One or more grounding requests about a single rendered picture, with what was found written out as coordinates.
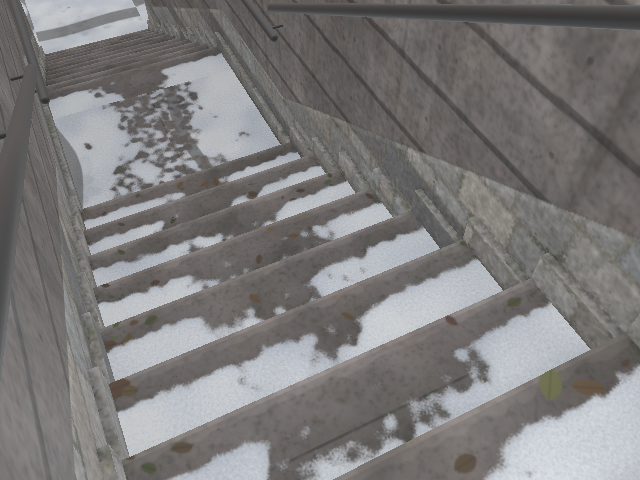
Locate stairs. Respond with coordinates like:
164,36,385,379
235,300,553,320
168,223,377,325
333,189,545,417
45,29,209,92
80,142,640,480

